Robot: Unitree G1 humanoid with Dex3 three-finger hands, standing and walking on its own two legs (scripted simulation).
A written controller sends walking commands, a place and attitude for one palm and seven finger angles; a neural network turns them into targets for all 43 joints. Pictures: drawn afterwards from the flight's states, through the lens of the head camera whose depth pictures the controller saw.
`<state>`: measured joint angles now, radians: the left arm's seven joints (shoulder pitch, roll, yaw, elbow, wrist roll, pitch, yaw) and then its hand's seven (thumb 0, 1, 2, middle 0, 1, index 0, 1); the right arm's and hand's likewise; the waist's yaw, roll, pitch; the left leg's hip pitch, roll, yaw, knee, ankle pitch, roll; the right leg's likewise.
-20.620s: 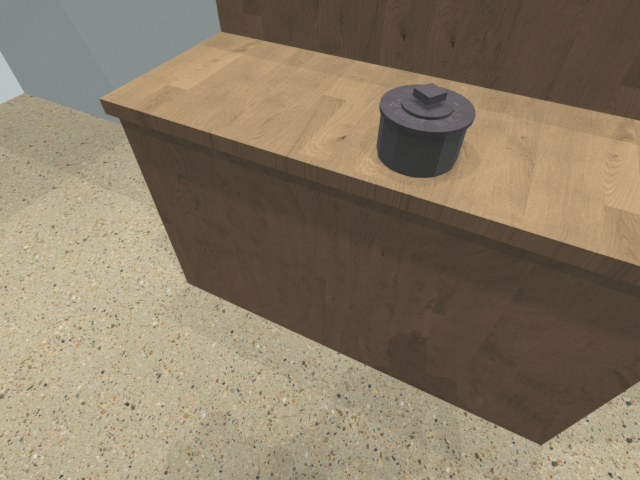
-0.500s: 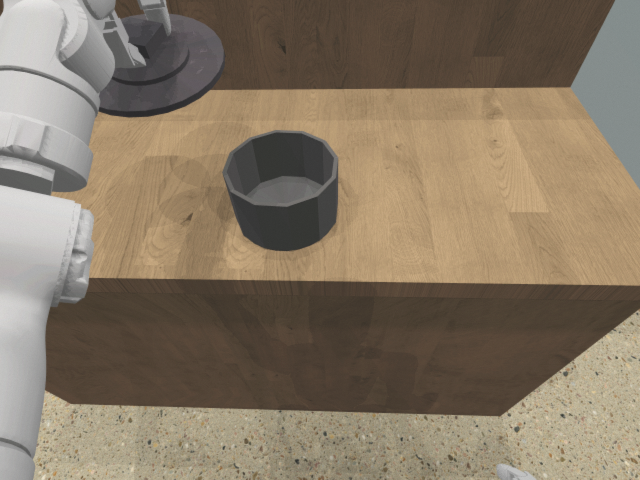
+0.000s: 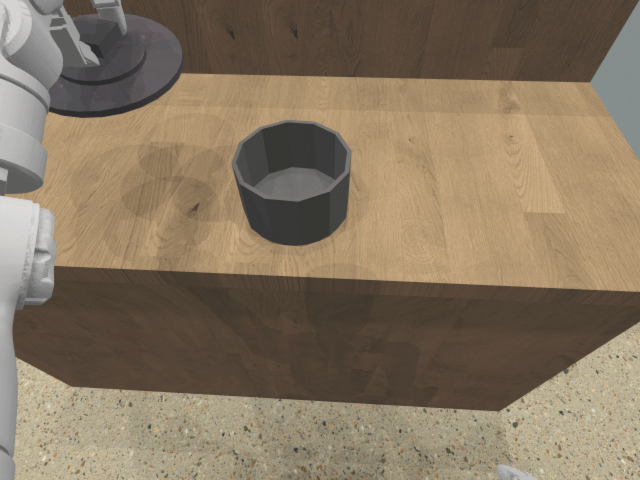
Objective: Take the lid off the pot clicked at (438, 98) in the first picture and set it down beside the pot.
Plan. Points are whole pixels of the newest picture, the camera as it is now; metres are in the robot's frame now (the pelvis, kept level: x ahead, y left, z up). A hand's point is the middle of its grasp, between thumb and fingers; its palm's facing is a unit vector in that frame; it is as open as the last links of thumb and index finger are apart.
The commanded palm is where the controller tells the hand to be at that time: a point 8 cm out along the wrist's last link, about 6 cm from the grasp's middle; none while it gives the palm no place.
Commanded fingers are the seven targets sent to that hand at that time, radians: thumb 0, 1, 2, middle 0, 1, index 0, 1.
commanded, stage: move the lid sideways beside the pot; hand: left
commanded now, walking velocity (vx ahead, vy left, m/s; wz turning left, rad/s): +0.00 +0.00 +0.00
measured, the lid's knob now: (91, 36) +0.52 +0.23 +0.27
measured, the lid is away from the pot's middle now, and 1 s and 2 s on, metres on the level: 0.20 0.23 0.23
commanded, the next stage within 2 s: lower the lid onto the table in 0.38 s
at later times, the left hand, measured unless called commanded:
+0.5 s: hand (27, 43) +0.48 +0.27 +0.28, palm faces -0.22 -0.02 -0.98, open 7.8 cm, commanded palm +0.49 +0.26 +0.37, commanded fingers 0.00 0.65 1.01 -0.95 -1.06 -0.80 -1.01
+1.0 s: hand (68, 61) +0.50 +0.25 +0.26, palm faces -0.27 -0.09 -0.96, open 7.8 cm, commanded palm +0.49 +0.25 +0.33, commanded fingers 0.00 0.65 1.01 -0.95 -1.06 -0.80 -1.01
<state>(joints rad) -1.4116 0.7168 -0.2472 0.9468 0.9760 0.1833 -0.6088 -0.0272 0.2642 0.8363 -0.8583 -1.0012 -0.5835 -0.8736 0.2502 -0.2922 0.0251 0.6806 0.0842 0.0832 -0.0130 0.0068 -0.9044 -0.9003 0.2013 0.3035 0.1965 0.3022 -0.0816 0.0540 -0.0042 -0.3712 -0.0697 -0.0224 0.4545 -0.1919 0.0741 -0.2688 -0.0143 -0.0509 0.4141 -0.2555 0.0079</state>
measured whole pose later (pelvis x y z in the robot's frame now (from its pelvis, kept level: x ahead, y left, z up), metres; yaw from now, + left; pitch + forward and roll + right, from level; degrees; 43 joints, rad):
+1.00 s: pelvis +0.00 +0.01 +0.00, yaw -1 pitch +8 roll -2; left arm -1.41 0.74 -0.20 1.06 1.00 0.20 -0.59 -0.03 0.27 0.83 -0.86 -1.00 -0.58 -0.87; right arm 0.31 -0.29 0.02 0.70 0.08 0.08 -0.01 0.01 -0.90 -0.90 0.20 0.30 0.20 0.30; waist -0.11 0.05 -0.01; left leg -0.40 -0.07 -0.01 0.47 -0.20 0.08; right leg -0.29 -0.01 -0.04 0.41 -0.25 0.01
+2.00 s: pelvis +0.01 +0.00 +0.00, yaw -2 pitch +8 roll -2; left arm -1.25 0.76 -0.15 1.10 0.97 0.10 -0.54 -0.02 0.28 0.83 -0.85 -1.00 -0.57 -0.87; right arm 0.31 -0.30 0.01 0.69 0.09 0.11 -0.02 0.01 -0.90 -0.90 0.20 0.30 0.20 0.30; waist -0.12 0.04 -0.01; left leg -0.42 -0.05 -0.01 0.50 -0.23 0.07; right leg -0.30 0.01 -0.03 0.43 -0.26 0.01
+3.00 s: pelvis +0.00 +0.01 -0.01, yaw -2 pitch +12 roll -3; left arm -1.21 0.75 -0.15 1.24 0.99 0.01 -0.46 -0.02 0.29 0.83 -0.85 -1.01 -0.56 -0.87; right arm 0.36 -0.30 0.01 0.72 0.08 0.11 -0.06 0.00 -0.90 -0.90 0.20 0.30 0.20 0.30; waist -0.15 0.03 -0.04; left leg -0.54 -0.04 0.00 0.60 -0.26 0.08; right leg -0.42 0.01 -0.02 0.51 -0.29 0.02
